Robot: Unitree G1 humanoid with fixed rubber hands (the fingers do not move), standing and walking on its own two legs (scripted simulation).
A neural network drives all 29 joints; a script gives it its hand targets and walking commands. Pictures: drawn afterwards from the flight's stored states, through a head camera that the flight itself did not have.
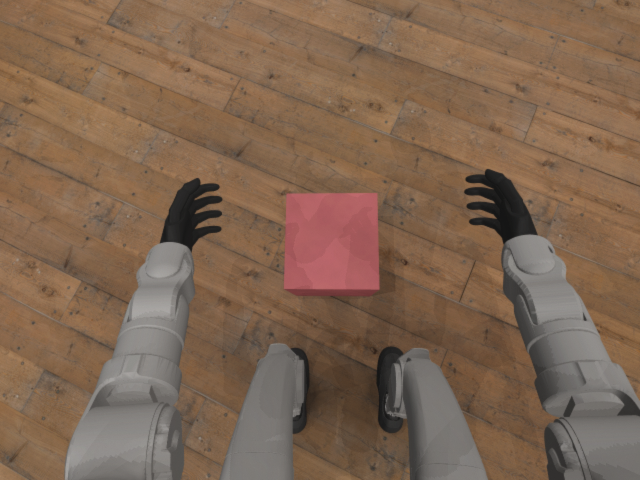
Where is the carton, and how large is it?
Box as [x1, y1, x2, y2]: [284, 193, 378, 295]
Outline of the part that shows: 286,194 284,288 296,295 370,295 378,289 376,193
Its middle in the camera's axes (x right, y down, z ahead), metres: +0.03 +0.03 +0.96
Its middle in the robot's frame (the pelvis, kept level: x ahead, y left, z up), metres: +0.45 +0.05 -0.56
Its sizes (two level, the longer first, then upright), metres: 0.210 0.200 0.250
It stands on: the floor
